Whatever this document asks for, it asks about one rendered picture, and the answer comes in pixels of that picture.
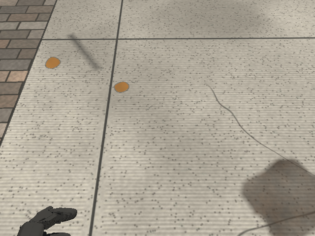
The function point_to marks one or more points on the left robot hand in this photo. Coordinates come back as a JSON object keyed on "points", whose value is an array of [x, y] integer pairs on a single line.
{"points": [[46, 218]]}

